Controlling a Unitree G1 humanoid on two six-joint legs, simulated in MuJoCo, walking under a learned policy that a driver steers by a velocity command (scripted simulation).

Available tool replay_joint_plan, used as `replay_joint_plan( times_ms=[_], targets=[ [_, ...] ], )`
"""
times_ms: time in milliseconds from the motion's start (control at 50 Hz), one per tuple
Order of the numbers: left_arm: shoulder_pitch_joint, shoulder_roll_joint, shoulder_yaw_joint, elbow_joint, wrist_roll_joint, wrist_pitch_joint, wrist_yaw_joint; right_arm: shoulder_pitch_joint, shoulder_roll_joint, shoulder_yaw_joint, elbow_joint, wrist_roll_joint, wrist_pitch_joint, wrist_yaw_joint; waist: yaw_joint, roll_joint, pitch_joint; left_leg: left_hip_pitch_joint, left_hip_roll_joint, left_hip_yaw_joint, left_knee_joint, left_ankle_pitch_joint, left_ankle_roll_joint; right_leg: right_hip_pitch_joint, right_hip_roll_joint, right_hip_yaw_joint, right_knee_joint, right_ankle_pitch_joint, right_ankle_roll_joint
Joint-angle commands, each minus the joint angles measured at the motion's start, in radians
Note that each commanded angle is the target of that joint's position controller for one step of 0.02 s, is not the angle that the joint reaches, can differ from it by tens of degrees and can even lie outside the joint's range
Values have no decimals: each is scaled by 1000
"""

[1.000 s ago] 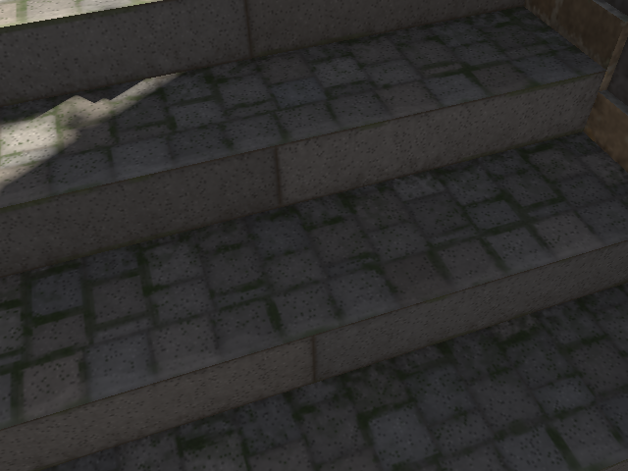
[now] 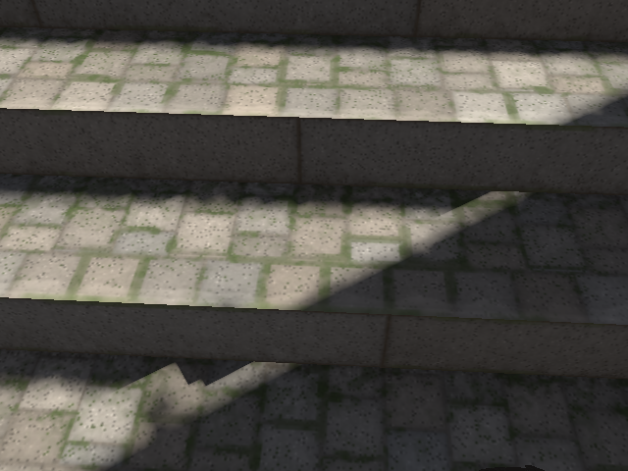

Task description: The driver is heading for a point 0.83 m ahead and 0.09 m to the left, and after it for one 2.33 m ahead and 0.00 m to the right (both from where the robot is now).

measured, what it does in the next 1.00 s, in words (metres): climbs, turning left: right foot 0.16 m higher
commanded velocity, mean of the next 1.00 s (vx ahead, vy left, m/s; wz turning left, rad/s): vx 0.50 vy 0.00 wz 0.46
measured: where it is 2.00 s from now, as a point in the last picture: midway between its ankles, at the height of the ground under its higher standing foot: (214, 85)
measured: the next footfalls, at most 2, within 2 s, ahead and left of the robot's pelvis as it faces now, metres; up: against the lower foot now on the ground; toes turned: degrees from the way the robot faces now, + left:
right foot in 0.40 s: +0.43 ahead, -0.15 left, +0.16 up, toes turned +11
left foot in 1.08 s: +0.74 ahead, +0.29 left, +0.33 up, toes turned +36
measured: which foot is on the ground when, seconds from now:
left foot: down 0.00-0.42, up 0.44-1.00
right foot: up 0.00-0.38, down 0.40-1.00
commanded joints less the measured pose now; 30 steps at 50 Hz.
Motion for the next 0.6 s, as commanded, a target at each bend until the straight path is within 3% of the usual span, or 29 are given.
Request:
replay_joint_plan(
  times_ms=[20,40,60,80,100,120,140,160,180,200,220,240,260,280,300,320,340,360,380,400,420,440,460,480,500,520,540,560,600],
  targets=[
    [-77,43,30,-86,-15,1,9,475,-191,-85,174,-16,-20,-36,-133,171,5,584,225,-884,-771,-82,233,-727,161,294,868,150,-48],
    [-149,19,24,-123,-11,-3,34,393,-110,-61,196,-6,-32,-23,-68,108,37,497,212,-824,-764,20,238,-783,184,296,962,133,-77],
    [-186,8,9,-166,-12,3,46,316,-59,-43,202,-3,-32,-13,-10,115,11,470,206,-775,-766,106,239,-845,201,297,1066,106,-113],
    [-200,7,4,-186,-19,15,48,228,-1,-18,205,-3,-25,-3,44,51,5,416,187,-683,-780,128,218,-898,185,287,1090,85,-146],
    [-190,38,6,-196,-19,33,52,212,21,-4,229,-25,-31,8,77,2,12,393,176,-602,-787,204,203,-941,167,249,1051,93,-153],
    [-196,44,2,-198,-17,45,55,198,18,-3,238,-20,-46,6,99,29,31,365,159,-511,-787,254,178,-984,140,206,1029,22,-149],
    [-216,62,3,-206,-33,52,61,180,-5,-8,223,-25,-59,6,97,42,28,308,136,-408,-819,283,159,-928,115,145,948,-23,-130],
    [-236,78,8,-225,-41,47,74,187,-15,-4,213,-37,-76,-5,99,79,33,251,108,-377,-849,284,134,-874,108,114,916,-40,-111],
    [-266,51,-9,-234,-49,44,80,305,-22,1,242,-59,-86,-20,51,151,23,288,116,-417,-862,269,151,-927,126,86,1113,-123,-89],
    [-326,35,-18,-266,-48,46,85,392,-14,4,273,-77,-88,-25,17,124,40,369,144,-452,-859,227,140,-1029,114,111,1136,-177,-92],
    [-412,36,-29,-303,-38,46,91,490,-10,7,315,-86,-84,-30,-28,111,69,473,178,-525,-860,209,151,-1167,121,137,1210,-286,-103],
    [-485,47,-35,-351,-39,42,100,530,-10,9,340,-95,-83,-31,-47,102,95,570,204,-540,-847,189,137,-1271,104,170,1146,-356,-116],
    [-583,60,-41,-413,-30,45,109,584,-34,11,360,-104,-87,-17,-55,26,58,621,201,-556,-844,154,113,-1246,68,141,891,-263,-105],
    [-628,70,-40,-441,-31,47,121,579,-42,7,343,-86,-97,-9,-65,61,66,572,200,-548,-872,165,117,-1181,40,122,764,-245,-83],
    [-726,69,-47,-496,-31,72,118,426,-84,1,261,-44,-91,21,-15,43,89,241,193,-481,-1063,146,123,-779,46,-14,482,-386,-46],
    [-788,23,-62,-529,-29,94,108,442,-102,2,242,-8,-92,31,-31,124,102,27,216,-532,-1150,77,152,-528,68,-49,439,-474,5],
    [-717,1,-61,-517,-37,88,90,403,-148,-9,193,13,-98,36,9,217,125,48,270,-548,-1153,330,176,-430,105,-95,506,-403,31],
    [-567,14,-55,-479,-49,95,79,361,-195,-26,175,12,-106,36,82,212,60,215,300,-510,-1058,843,164,-377,146,-72,458,-239,31],
    [-496,129,-10,-447,-49,85,82,364,-251,-52,144,42,-122,31,110,190,6,446,277,-472,-960,1223,145,-371,221,-112,230,-336,22],
    [-390,203,22,-416,-61,68,97,383,-257,-73,143,30,-133,36,113,178,-84,609,235,-425,-780,1406,92,-266,223,-33,68,-308,-12],
    [-151,226,32,-355,-42,46,106,478,-85,-49,141,-18,-137,43,124,-73,-352,295,94,-413,-378,1154,40,220,20,440,-58,-26,-231],
    [104,299,49,-309,-13,49,123,463,-8,-36,136,-11,-115,49,206,-278,-433,-37,-69,-447,28,250,1,438,-233,1068,-476,-304,-345],
    [155,287,41,-281,-12,35,124,330,-59,-67,159,2,-91,46,258,-273,-153,-247,-34,-533,451,397,13,213,-215,1177,-592,-796,-260],
    [19,271,45,-255,-42,22,106,313,-79,-79,192,13,-86,31,176,-216,53,-303,26,-455,531,505,27,-35,-177,975,-579,-941,-215],
    [-96,198,39,-217,-55,27,94,350,-44,-67,213,3,-86,13,82,-106,81,-225,58,-372,576,550,52,-182,-171,729,-515,-741,-209],
    [-126,58,11,-180,-52,40,93,316,-35,-61,196,-7,-80,8,46,53,46,-183,81,-358,588,554,78,-222,-169,582,-491,-581,-196],
    [-174,-46,-9,-162,-53,42,103,283,-10,-49,183,-10,-68,11,4,100,48,-162,115,-354,552,565,94,-260,-154,485,-502,-487,-164],
    [-215,-87,-16,-161,-54,42,116,271,2,-43,188,-7,-55,18,-15,63,53,-171,133,-361,553,532,104,-271,-136,426,-548,-425,-150],
    [-224,-99,-15,-125,-34,35,125,226,6,-31,175,19,-49,32,-27,31,70,-249,116,-373,642,487,141,-263,-101,302,-612,-340,-141]
  ],
)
